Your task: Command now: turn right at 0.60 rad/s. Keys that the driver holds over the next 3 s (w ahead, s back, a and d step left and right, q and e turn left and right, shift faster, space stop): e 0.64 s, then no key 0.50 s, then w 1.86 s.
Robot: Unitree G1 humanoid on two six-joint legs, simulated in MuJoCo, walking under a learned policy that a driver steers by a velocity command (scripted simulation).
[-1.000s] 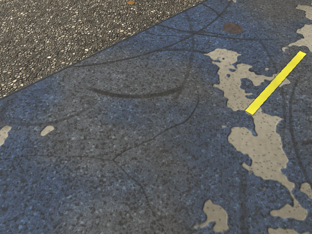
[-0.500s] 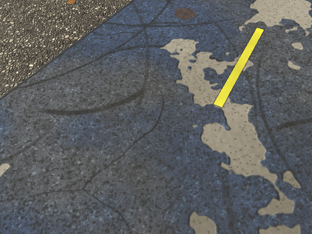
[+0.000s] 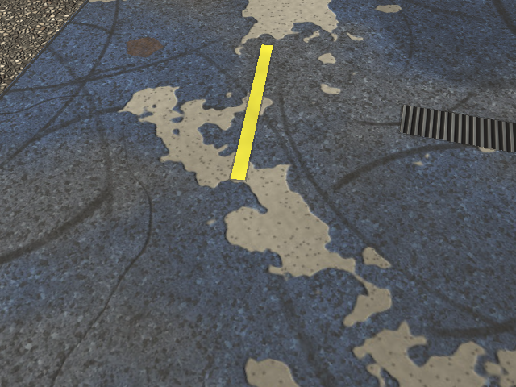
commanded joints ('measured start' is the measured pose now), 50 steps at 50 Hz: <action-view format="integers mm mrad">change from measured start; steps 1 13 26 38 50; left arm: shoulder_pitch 115 -7 28 -23 -56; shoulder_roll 206 177 232 85 90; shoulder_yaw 72 39 69 12 -15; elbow -50 -52 -42 -50 16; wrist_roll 2 13 5 9 37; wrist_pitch -16 -49 -47 -26 -86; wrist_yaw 17 51 42 22 26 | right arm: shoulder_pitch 44 -69 -31 -20 32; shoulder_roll -92 -75 -142 -175 -104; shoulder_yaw -29 -24 -40 -41 -12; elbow -40 -77 -102 -77 -11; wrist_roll -23 -21 -55 -12 -20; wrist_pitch -15 -21 -44 -6 4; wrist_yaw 6 -3 12 6 2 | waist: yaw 20 30 42 -20 2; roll -121 -157 154 179 -154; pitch -149 -140 -110 -126 -99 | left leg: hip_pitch -164 -275 141 192 -134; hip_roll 52 -122 273 163 -41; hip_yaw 13 -192 -555 -227 -166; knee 254 357 -226 -180 391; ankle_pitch -19 -74 383 445 -204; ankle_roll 24 -47 321 280 -57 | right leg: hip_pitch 331 173 -277 -89 160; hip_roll -150 -159 77 10 -204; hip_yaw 252 380 208 23 250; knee -243 -229 546 170 -254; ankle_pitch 450 340 -317 -162 512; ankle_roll -130 -245 22 66 -233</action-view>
